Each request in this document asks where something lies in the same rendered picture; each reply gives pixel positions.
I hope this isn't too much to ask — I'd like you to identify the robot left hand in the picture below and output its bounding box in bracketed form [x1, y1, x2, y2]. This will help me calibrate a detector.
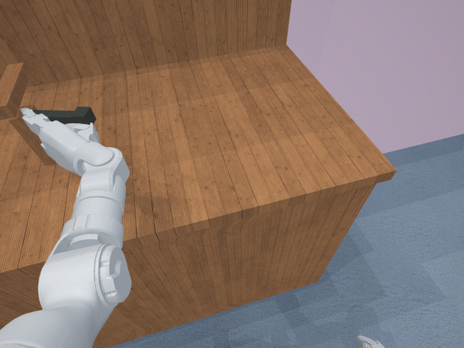
[20, 108, 99, 174]

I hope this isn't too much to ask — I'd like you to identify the counter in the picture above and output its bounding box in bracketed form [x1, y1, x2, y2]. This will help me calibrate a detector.
[0, 0, 397, 348]

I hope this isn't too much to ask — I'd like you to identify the robot left upper arm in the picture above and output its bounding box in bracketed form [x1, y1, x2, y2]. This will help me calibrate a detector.
[0, 243, 131, 348]

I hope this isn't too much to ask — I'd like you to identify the left robot forearm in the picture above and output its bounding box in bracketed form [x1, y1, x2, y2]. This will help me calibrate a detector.
[38, 142, 130, 309]

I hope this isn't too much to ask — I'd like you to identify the tap lever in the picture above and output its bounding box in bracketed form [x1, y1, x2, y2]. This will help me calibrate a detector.
[33, 107, 96, 125]

